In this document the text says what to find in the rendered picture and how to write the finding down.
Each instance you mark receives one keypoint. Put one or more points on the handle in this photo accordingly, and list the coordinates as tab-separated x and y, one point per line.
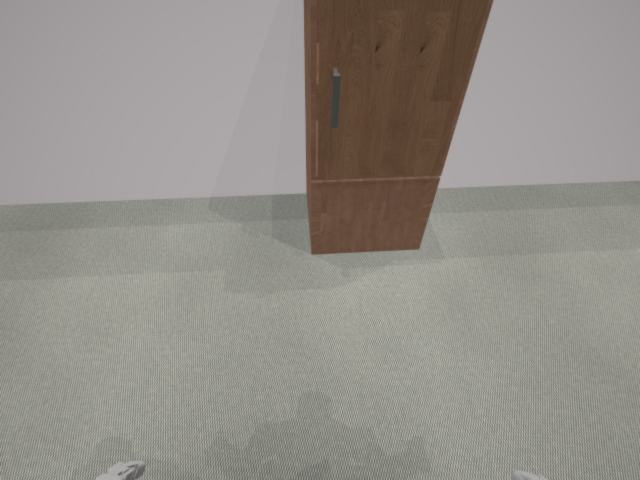
335	98

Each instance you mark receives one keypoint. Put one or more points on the cupboard door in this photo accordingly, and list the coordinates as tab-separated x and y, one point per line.
403	66

